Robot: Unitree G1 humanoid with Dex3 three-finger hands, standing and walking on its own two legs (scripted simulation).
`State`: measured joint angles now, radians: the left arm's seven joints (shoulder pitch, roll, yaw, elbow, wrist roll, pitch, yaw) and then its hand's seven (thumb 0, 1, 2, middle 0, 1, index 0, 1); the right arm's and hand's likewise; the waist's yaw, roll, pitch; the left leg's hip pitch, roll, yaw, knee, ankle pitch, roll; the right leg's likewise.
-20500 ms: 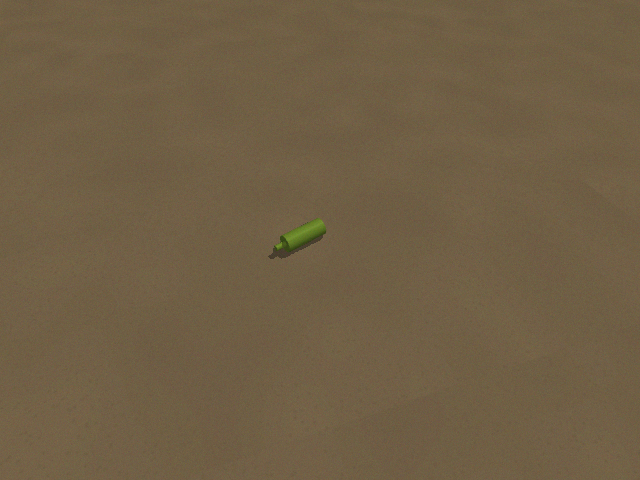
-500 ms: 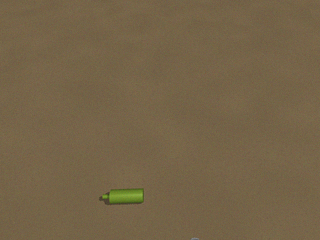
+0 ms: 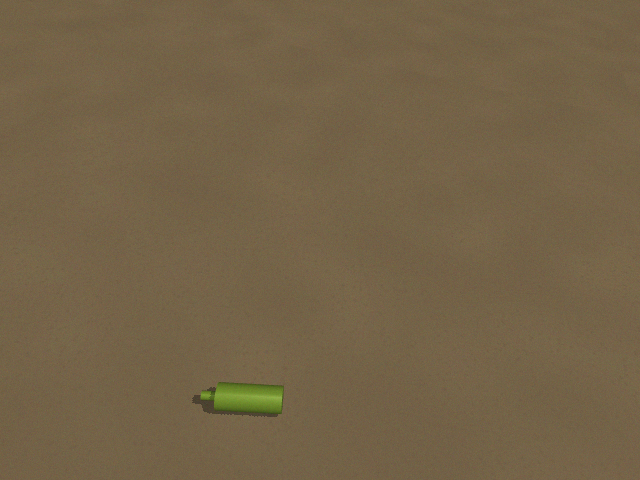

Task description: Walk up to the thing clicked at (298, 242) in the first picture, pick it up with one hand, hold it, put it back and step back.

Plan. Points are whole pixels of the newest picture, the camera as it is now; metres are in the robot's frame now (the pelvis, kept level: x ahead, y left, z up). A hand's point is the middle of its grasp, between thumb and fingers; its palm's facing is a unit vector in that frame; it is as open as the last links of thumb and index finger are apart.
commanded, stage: walk up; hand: left
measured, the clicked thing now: (242, 397) +0.51 +0.19 -0.72
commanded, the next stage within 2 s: stand in 1.22 s
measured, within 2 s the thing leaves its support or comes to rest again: neither
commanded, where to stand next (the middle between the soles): +0.09 -0.02 m, yaw -2 degrees
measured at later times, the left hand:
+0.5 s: hand out of the picture +0.07 +0.26 -0.13, palm faces -0.03 -0.93 -0.36, open 7.4 cm
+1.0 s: hand out of the picture +0.08 +0.24 -0.13, palm faces -0.09 -0.94 -0.34, open 7.4 cm
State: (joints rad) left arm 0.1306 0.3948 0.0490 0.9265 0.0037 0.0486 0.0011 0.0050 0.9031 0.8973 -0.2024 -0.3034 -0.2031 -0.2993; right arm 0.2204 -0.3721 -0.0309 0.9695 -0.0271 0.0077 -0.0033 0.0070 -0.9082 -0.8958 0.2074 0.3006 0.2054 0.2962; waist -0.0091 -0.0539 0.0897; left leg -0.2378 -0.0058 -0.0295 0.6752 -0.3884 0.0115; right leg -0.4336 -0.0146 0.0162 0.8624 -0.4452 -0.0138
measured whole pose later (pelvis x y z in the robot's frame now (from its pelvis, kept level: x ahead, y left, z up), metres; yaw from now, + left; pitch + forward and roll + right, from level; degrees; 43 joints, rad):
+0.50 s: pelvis -0.02 +0.00 +0.02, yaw -3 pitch -4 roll +0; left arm 0.12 0.37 0.01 1.09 0.00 -0.02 -0.01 0.01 0.90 0.90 -0.20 -0.30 -0.20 -0.30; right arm 0.10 -0.33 0.00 1.06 0.00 0.00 0.02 0.01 -0.91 -0.90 0.21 0.30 0.21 0.30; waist 0.01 0.01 0.05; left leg -0.16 0.01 0.00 0.48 -0.25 -0.01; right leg -0.16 -0.03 0.03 0.47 -0.25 0.03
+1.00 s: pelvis -0.02 +0.00 +0.02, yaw -4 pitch -3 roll +0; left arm 0.10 0.35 0.01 1.15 0.01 -0.02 -0.01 0.01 0.90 0.90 -0.20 -0.30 -0.20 -0.30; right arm 0.13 -0.36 -0.02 1.14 -0.01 0.00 0.01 0.01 -0.91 -0.90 0.21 0.30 0.20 0.30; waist -0.01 0.00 0.05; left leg -0.12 0.02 0.03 0.37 -0.21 -0.01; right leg -0.13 -0.02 0.05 0.36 -0.19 0.03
